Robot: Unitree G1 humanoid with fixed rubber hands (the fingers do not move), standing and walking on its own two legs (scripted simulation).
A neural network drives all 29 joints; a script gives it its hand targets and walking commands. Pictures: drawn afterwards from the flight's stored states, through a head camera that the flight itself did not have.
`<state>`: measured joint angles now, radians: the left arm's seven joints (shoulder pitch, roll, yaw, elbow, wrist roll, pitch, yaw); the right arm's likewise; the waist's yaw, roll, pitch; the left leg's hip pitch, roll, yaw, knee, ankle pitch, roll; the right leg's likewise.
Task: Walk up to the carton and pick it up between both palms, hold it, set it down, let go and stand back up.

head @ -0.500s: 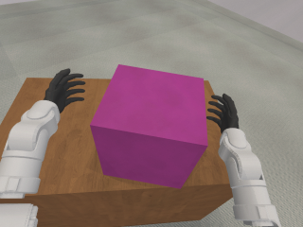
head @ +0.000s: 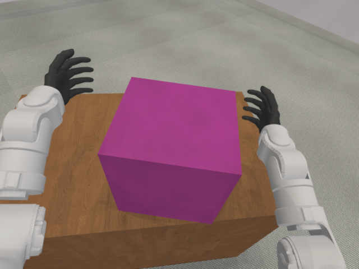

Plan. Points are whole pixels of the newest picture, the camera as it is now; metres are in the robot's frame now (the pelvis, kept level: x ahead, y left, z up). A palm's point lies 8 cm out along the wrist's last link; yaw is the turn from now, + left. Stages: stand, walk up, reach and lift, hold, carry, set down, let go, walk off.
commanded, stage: reach and lift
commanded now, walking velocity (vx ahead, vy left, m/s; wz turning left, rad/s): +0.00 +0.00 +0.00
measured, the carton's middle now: (173, 154) +0.40 -0.03 +0.01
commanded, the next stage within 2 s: none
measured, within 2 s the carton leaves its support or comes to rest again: neither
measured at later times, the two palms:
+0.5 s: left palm (66, 119) +0.43 +0.21 +0.11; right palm (266, 137) +0.36 -0.23 +0.10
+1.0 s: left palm (88, 140) +0.44 +0.19 +0.02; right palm (259, 148) +0.37 -0.24 +0.04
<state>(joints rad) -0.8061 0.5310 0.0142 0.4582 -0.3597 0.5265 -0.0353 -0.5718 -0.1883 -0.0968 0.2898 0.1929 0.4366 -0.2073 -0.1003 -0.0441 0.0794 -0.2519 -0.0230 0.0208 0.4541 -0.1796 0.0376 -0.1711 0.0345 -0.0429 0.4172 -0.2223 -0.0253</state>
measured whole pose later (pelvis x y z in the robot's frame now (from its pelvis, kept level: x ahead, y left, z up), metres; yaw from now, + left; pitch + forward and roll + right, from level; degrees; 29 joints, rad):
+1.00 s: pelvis +0.02 +0.00 +0.00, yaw +0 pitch +12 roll -1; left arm -0.64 0.36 -0.03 0.95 -0.23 -0.13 -0.07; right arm -0.53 -0.19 -0.08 0.80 0.19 -0.13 -0.16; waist -0.11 -0.03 -0.06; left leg -0.49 -0.02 0.02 0.45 -0.17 0.04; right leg -0.40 0.03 -0.04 0.42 -0.22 -0.03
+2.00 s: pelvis +0.02 +0.00 +0.00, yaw +0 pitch +12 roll -1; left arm -0.69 0.19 0.13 0.99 0.02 -0.17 -0.05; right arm -0.53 -0.06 -0.10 0.83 0.14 -0.20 -0.21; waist -0.12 -0.03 -0.12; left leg -0.50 -0.02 0.02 0.46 -0.17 0.04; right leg -0.41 0.03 -0.04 0.42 -0.21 -0.02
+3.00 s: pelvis +0.01 +0.01 +0.00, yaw +0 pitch +11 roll -2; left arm -0.69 0.15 0.18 1.03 0.13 -0.35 -0.04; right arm -0.51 0.02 -0.32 0.89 -0.03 -0.40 -0.13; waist -0.12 -0.03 -0.12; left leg -0.50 -0.02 0.02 0.45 -0.15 0.04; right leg -0.40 0.03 -0.04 0.38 -0.18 -0.02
